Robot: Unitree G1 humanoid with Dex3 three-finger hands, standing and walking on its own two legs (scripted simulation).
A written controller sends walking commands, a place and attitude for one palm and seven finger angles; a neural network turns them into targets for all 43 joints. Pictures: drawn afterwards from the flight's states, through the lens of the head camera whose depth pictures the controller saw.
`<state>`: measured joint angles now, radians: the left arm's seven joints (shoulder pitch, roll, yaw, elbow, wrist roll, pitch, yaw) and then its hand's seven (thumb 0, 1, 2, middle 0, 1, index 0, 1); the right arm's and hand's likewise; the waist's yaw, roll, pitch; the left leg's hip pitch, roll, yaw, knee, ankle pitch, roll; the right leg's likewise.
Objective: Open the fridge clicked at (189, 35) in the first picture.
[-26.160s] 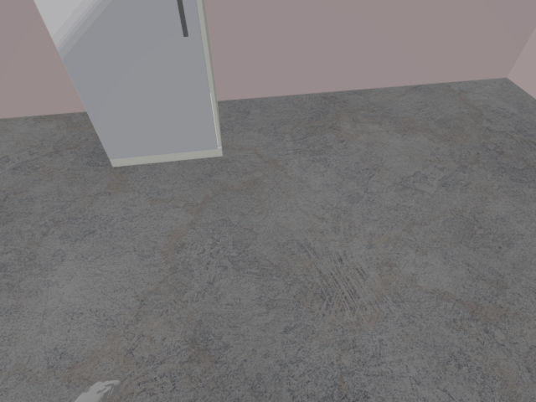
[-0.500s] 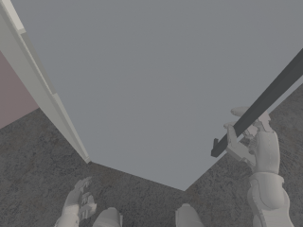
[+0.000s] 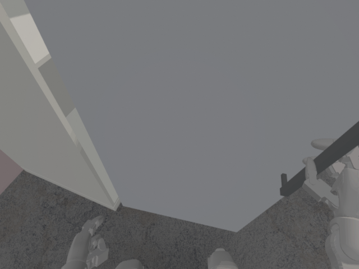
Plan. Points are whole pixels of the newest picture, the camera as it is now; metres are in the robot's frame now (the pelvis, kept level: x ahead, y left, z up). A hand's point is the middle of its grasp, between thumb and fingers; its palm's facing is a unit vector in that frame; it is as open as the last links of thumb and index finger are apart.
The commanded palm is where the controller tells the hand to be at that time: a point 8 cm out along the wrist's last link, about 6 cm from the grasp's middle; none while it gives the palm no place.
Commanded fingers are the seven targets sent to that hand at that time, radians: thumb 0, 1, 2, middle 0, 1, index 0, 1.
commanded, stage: stop walking and hold the door back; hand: right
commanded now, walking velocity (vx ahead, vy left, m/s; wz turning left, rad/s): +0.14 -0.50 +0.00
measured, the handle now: (333, 142) +0.32 -0.25 +0.16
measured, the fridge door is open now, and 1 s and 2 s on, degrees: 80 74 77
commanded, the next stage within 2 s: loosen the grip on the handle in 1.72 s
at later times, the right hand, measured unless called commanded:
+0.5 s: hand (311, 167) +0.29 -0.22 +0.12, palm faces +0.40 +0.87 -0.29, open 5.6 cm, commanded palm +0.27 -0.29 +0.11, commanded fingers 0.00 -0.90 -0.90 0.45 1.40 0.45 1.40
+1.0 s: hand (305, 147) +0.33 -0.23 +0.12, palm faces +0.39 +0.89 -0.24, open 5.2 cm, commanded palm +0.28 -0.30 +0.11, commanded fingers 0.00 -0.90 -0.90 0.45 1.40 0.45 1.40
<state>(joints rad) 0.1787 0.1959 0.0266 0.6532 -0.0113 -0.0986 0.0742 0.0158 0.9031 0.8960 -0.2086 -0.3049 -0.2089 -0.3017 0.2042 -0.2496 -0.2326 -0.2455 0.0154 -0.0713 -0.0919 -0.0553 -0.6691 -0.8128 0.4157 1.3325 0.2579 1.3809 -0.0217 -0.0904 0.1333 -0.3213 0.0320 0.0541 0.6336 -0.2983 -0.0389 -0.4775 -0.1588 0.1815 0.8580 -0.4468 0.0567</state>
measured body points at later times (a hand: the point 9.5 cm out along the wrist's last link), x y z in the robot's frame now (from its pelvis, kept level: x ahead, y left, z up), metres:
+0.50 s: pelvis -0.10 +0.07 +0.03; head -0.06 +0.08 +0.47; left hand +0.06 +0.35 -0.08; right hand +0.26 -0.27 +0.14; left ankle +0.03 +0.15 -0.72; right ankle -0.15 -0.05 -0.67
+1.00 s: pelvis -0.10 +0.07 +0.01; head -0.06 +0.08 +0.46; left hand -0.07 +0.34 -0.12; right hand +0.31 -0.27 +0.14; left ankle -0.08 +0.19 -0.72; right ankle -0.14 -0.05 -0.66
